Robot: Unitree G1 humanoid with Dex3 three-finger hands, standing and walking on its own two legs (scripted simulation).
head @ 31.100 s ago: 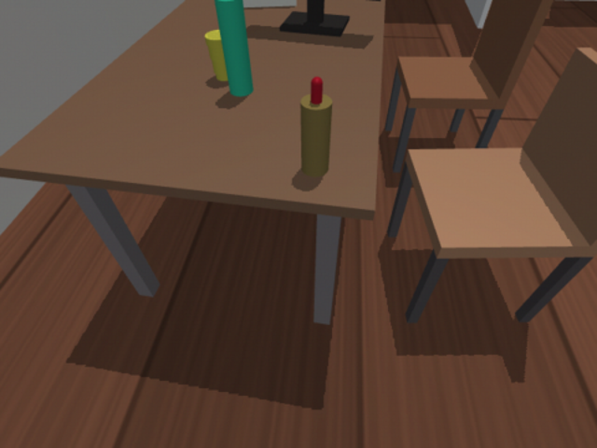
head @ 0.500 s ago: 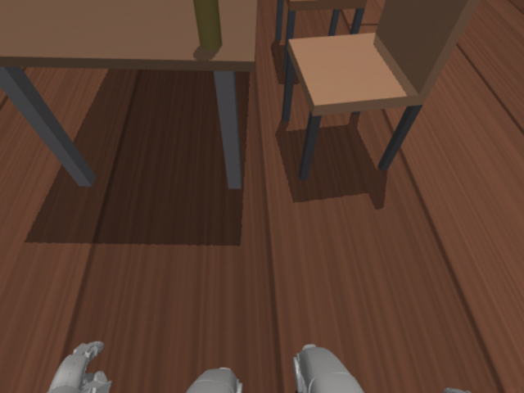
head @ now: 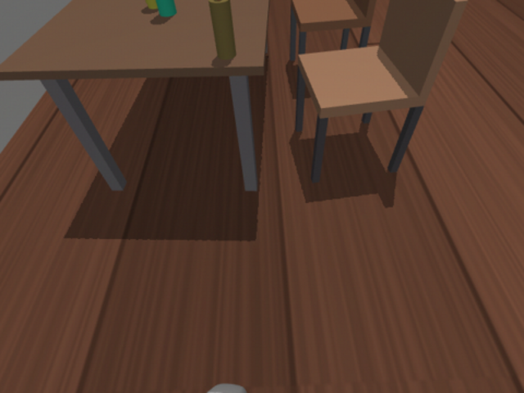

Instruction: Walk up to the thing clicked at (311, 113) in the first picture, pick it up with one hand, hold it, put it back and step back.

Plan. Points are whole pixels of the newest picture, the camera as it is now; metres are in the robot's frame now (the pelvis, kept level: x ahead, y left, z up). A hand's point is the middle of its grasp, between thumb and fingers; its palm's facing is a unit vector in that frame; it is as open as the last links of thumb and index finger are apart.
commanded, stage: step back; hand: left
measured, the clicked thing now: (222, 20) +1.08 +0.22 +0.07
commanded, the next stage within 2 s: stand in 0.86 s
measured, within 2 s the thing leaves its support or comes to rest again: neither
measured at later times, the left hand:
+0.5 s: hand out of the picture +0.09 +0.27 -0.14, palm faces +0.02 -0.93 -0.36, open 7.4 cm
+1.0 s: hand (125, 384) +0.14 +0.27 -0.13, palm faces -0.01 -0.94 -0.35, open 7.4 cm
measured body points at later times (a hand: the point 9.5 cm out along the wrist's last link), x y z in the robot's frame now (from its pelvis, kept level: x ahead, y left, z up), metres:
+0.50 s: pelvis +0.02 +0.01 +0.00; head +0.04 +0.00 +0.45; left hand +0.09 +0.32 -0.12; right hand +0.11 -0.31 -0.12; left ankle +0.04 +0.13 -0.73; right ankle +0.02 -0.12 -0.73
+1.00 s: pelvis +0.04 +0.02 +0.02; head +0.05 +0.02 +0.47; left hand +0.14 +0.32 -0.11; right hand +0.16 -0.28 -0.11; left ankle +0.04 +0.13 -0.73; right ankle +0.02 -0.12 -0.73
